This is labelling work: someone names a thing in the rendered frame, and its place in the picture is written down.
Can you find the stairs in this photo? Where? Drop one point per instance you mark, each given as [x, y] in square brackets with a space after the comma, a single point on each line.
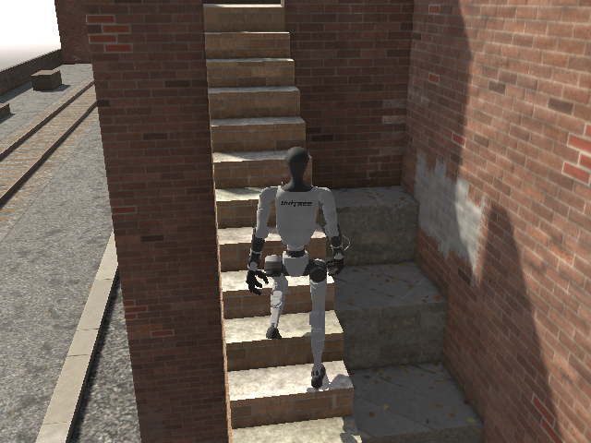
[254, 110]

